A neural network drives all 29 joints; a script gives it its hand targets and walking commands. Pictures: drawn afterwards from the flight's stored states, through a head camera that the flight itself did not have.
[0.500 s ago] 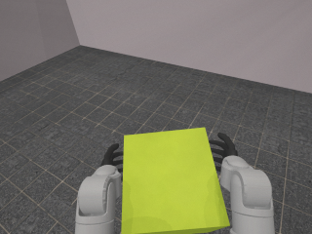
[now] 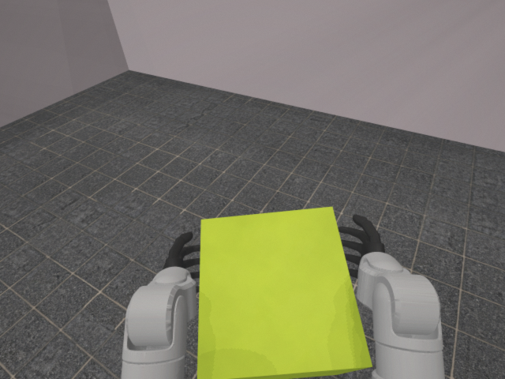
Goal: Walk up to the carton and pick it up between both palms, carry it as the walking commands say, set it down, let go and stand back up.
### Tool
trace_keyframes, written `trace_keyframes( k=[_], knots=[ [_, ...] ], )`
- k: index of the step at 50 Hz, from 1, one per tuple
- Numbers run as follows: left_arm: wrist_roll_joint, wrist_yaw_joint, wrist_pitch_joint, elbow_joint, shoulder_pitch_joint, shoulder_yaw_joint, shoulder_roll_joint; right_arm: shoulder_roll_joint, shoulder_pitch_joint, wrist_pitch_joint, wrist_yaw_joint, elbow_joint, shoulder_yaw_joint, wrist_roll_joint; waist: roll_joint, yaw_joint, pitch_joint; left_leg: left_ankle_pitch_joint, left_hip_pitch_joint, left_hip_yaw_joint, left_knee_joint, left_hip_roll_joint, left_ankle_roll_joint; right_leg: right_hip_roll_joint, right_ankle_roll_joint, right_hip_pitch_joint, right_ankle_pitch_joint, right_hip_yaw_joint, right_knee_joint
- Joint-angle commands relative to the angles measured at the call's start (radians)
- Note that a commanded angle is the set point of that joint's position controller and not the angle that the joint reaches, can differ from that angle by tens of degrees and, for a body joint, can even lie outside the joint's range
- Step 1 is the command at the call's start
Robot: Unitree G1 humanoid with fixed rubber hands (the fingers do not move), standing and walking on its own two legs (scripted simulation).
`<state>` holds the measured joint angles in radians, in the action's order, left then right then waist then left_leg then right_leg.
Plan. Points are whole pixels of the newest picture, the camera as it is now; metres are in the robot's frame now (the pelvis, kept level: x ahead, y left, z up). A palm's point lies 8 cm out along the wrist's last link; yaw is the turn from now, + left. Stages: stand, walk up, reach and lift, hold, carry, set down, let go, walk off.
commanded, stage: carry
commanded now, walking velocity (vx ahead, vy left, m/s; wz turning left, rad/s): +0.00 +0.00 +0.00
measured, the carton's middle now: (275, 304) +0.27 -0.01 +0.00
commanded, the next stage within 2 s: none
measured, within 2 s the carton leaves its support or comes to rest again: neither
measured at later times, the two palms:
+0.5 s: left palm (175, 279) +0.26 +0.13 +0.10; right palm (369, 262) +0.27 -0.15 +0.11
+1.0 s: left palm (176, 291) +0.28 +0.14 +0.04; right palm (353, 273) +0.29 -0.13 +0.06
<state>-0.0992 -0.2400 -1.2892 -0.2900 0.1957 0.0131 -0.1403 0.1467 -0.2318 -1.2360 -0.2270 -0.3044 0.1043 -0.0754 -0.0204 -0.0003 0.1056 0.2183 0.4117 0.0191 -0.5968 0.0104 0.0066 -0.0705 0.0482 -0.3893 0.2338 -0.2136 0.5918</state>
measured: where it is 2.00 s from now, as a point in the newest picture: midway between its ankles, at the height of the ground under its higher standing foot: outside the picture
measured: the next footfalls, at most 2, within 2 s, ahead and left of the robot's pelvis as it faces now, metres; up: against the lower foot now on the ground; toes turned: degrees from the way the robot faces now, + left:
none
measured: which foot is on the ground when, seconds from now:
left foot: down 0.00-1.00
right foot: down 0.00-1.00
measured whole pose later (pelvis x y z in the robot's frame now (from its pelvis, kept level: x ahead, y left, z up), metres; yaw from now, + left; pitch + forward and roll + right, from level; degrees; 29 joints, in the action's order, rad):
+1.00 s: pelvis +0.00 +0.01 +0.00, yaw +0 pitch +2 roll -1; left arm -0.14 -0.17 -0.97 0.03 0.19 0.08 -0.14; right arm 0.15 -0.24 -0.92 -0.16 0.05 0.10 -0.19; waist 0.00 0.00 0.09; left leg 0.22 0.42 0.02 -0.60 0.01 0.02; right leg -0.07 0.04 -0.39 0.22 -0.21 0.57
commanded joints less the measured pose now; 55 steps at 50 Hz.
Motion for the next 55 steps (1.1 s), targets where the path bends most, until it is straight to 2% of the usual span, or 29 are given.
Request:
trace_keyframes(
  k=[1, 15, 17, 18, 19, 21, 23, 24, 25, 27, 28, 29, 31, 32, 33, 34, 35, 36, 37, 38, 39, 40, 41, 44, 46, 47, 50, 52, 55],
  knots=[
    [0.363, 0.233, 0.085, -0.193, 0.518, -0.501, -0.976, 1.048, -0.349, 0.003, 0.241, -0.075, -0.613, 0.325, 0.078, 0.003, 0.256, -0.063, -0.011, -0.065, 0.099, 0.067, 0.035, -0.132, -0.013, 0.205, 0.091, 0.17, -0.188],
    [0.361, 0.242, 0.094, -0.164, 0.494, -0.502, -0.988, 1.051, -0.347, 0.014, 0.248, -0.062, -0.61, 0.32, 0.05, 0.01, 0.294, -0.115, -0.034, -0.083, 0.106, 0.077, 0.042, -0.11, -0.019, 0.223, 0.06, 0.143, -0.153],
    [0.341, 0.242, 0.096, -0.141, 0.481, -0.483, -0.977, 1.051, -0.37, 0.017, 0.25, -0.055, -0.627, 0.322, 0.106, 0.01, 0.26, -0.088, -0.029, -0.082, 0.1, 0.076, 0.043, -0.111, -0.017, 0.206, 0.074, 0.155, -0.172],
    [0.35, 0.244, 0.096, -0.162, 0.491, -0.493, -0.992, 1.061, -0.371, 0.018, 0.251, -0.072, -0.629, 0.327, 0.07, 0.01, 0.254, -0.07, -0.021, -0.069, 0.1, 0.07, 0.043, -0.121, -0.02, 0.195, 0.094, 0.158, -0.18],
    [0.351, 0.243, 0.097, -0.166, 0.502, -0.491, -0.985, 1.062, -0.371, 0.019, 0.25, -0.064, -0.63, 0.329, 0.114, 0.007, 0.261, -0.04, -0.007, -0.075, 0.096, 0.066, 0.044, -0.125, -0.01, 0.212, 0.12, 0.174, -0.195],
    [0.343, 0.242, 0.093, -0.163, 0.493, -0.494, -0.98, 1.042, -0.367, 0.019, 0.251, -0.081, -0.626, 0.326, 0.102, 0.005, 0.244, -0.031, 0.001, -0.072, 0.09, 0.06, 0.041, -0.133, -0.008, 0.207, 0.131, 0.181, -0.203],
    [0.347, 0.24, 0.093, -0.17, 0.486, -0.498, -0.969, 1.045, -0.327, 0.015, 0.248, -0.04, -0.616, 0.317, 0.046, 0.007, 0.26, -0.109, -0.028, -0.08, 0.096, 0.073, 0.041, -0.122, -0.016, 0.21, 0.065, 0.154, -0.173],
    [0.3, 0.245, 0.11, -0.058, 0.479, -0.432, -0.915, 0.996, -0.329, 0.031, 0.253, 0.067, -0.559, 0.272, 0.091, 0.008, 0.271, -0.07, -0.033, -0.073, 0.097, 0.069, 0.041, -0.122, -0.012, 0.214, 0.081, 0.166, -0.185],
    [0.34, 0.244, 0.109, -0.169, 0.504, -0.496, -0.97, 1.056, -0.366, 0.031, 0.254, -0.043, -0.62, 0.322, 0.069, 0.009, 0.26, -0.075, -0.03, -0.075, 0.1, 0.073, 0.038, -0.122, -0.014, 0.214, 0.074, 0.159, -0.181],
    [0.285, 0.253, 0.13, -0.016, 0.48, -0.404, -0.916, 0.988, -0.371, 0.053, 0.258, 0.074, -0.547, 0.268, 0.081, 0.01, 0.27, -0.071, -0.025, -0.074, 0.081, 0.065, 0.044, -0.128, -0.012, 0.216, 0.062, 0.175, -0.187],
    [0.319, 0.252, 0.133, -0.108, 0.493, -0.458, -0.959, 1.036, -0.344, 0.053, 0.257, 0.019, -0.589, 0.293, 0.092, 0.008, 0.277, -0.076, -0.037, -0.069, 0.084, 0.07, 0.04, -0.13, -0.011, 0.22, 0.042, 0.171, -0.187],
    [0.298, 0.255, 0.143, -0.061, 0.479, -0.434, -0.935, 1.01, -0.348, 0.066, 0.26, 0.051, -0.571, 0.279, 0.112, 0.008, 0.288, -0.063, -0.033, -0.07, 0.075, 0.067, 0.043, -0.134, -0.011, 0.233, 0.026, 0.172, -0.19],
    [0.238, 0.265, 0.187, 0.097, 0.488, -0.353, -0.873, 0.941, -0.366, 0.111, 0.269, 0.208, -0.476, 0.214, 0.093, 0.011, 0.265, -0.065, -0.032, -0.08, 0.099, 0.072, 0.048, -0.12, -0.012, 0.214, 0.069, 0.161, -0.184],
    [0.296, 0.267, 0.198, -0.059, 0.543, -0.436, -0.95, 1.032, -0.388, 0.119, 0.271, 0.095, -0.55, 0.265, 0.073, 0.011, 0.265, -0.071, -0.022, -0.086, 0.093, 0.073, 0.049, -0.125, -0.016, 0.221, 0.073, 0.157, -0.18],
    [0.255, 0.271, 0.22, 0.035, 0.519, -0.383, -0.917, 0.985, -0.384, 0.142, 0.277, 0.167, -0.508, 0.232, 0.09, 0.01, 0.26, -0.037, -0.019, -0.076, 0.095, 0.062, 0.052, -0.128, -0.014, 0.197, 0.1, 0.177, -0.191],
    [0.306, 0.274, 0.229, -0.107, 0.549, -0.463, -0.99, 1.058, -0.412, 0.152, 0.281, 0.032, -0.577, 0.287, 0.077, 0.01, 0.265, -0.02, -0.027, -0.073, 0.09, 0.06, 0.054, -0.131, -0.012, 0.188, 0.133, 0.172, -0.2],
    [0.283, 0.274, 0.24, -0.06, 0.56, -0.43, -0.967, 1.039, -0.412, 0.162, 0.284, 0.094, -0.547, 0.27, 0.071, 0.007, 0.269, -0.024, -0.041, -0.075, 0.099, 0.063, 0.055, -0.132, -0.011, 0.183, 0.133, 0.177, -0.196],
    [0.321, 0.274, 0.237, -0.145, 0.57, -0.49, -1.014, 1.084, -0.432, 0.166, 0.281, -0.008, -0.604, 0.305, 0.094, 0.007, 0.268, -0.055, -0.028, -0.087, 0.1, 0.073, 0.056, -0.12, -0.013, 0.193, 0.119, 0.162, -0.189],
    [0.236, 0.282, 0.263, 0.089, 0.533, -0.368, -0.91, 0.965, -0.404, 0.195, 0.286, 0.209, -0.481, 0.213, 0.075, 0.009, 0.291, -0.069, -0.049, -0.073, 0.093, 0.071, 0.052, -0.121, -0.016, 0.206, 0.092, 0.162, -0.18],
    [0.295, 0.281, 0.266, -0.066, 0.557, -0.454, -0.975, 1.042, -0.414, 0.194, 0.284, 0.071, -0.565, 0.268, 0.081, 0.009, 0.298, -0.078, -0.056, -0.071, 0.085, 0.073, 0.049, -0.124, -0.014, 0.211, 0.06, 0.164, -0.179],
    [0.27, 0.275, 0.264, -0.022, 0.516, -0.445, -0.945, 1.014, -0.364, 0.194, 0.285, 0.126, -0.543, 0.252, 0.046, 0.011, 0.309, -0.109, -0.056, -0.081, 0.086, 0.074, 0.047, -0.118, -0.015, 0.232, 0.03, 0.157, -0.159],
    [0.159, 0.287, 0.309, 0.245, 0.506, -0.291, -0.82, 0.886, -0.358, 0.237, 0.297, 0.395, -0.392, 0.144, 0.049, 0.011, 0.29, -0.087, -0.033, -0.079, 0.093, 0.075, 0.048, -0.119, -0.011, 0.222, 0.061, 0.16, -0.159],
    [0.228, 0.285, 0.32, 0.06, 0.517, -0.394, -0.897, 0.966, -0.357, 0.248, 0.298, 0.227, -0.485, 0.209, 0.044, 0.013, 0.32, -0.092, -0.061, -0.078, 0.085, 0.074, 0.049, -0.122, -0.009, 0.23, 0.051, 0.157, -0.16],
    [0.171, 0.302, 0.391, 0.226, 0.524, -0.334, -0.82, 0.877, -0.346, 0.32, 0.312, 0.401, -0.398, 0.133, 0.009, 0.018, 0.32, -0.198, -0.077, -0.09, 0.094, 0.093, 0.05, -0.094, -0.018, 0.243, 0.0, 0.129, -0.111],
    [0.219, 0.311, 0.429, 0.107, 0.551, -0.404, -0.869, 0.933, -0.38, 0.359, 0.314, 0.281, -0.475, 0.176, 0.046, 0.016, 0.335, -0.149, -0.074, -0.082, 0.072, 0.083, 0.051, -0.107, -0.013, 0.259, -0.03, 0.151, -0.128],
    [0.202, 0.321, 0.443, 0.176, 0.546, -0.389, -0.862, 0.917, -0.402, 0.378, 0.318, 0.313, -0.467, 0.157, 0.08, 0.012, 0.325, -0.106, -0.057, -0.079, 0.066, 0.079, 0.053, -0.123, -0.009, 0.249, -0.032, 0.168, -0.142],
    [0.296, 0.317, 0.435, -0.046, 0.579, -0.526, -0.974, 1.03, -0.427, 0.378, 0.314, 0.097, -0.593, 0.255, 0.044, 0.01, 0.318, -0.11, -0.066, -0.075, 0.084, 0.084, 0.051, -0.117, -0.013, 0.242, 0.023, 0.15, -0.135],
    [0.226, 0.313, 0.438, 0.118, 0.532, -0.424, -0.877, 0.931, -0.372, 0.379, 0.314, 0.262, -0.492, 0.184, 0.047, 0.011, 0.333, -0.132, -0.086, -0.07, 0.085, 0.083, 0.048, -0.11, -0.014, 0.236, 0.035, 0.145, -0.132],
    [0.195, 0.318, 0.46, 0.173, 0.504, -0.407, -0.833, 0.882, -0.323, 0.398, 0.322, 0.332, -0.455, 0.146, 0.018, 0.01, 0.319, -0.137, -0.089, -0.084, 0.11, 0.091, 0.048, -0.1, -0.016, 0.222, 0.076, 0.136, -0.118]
  ],
)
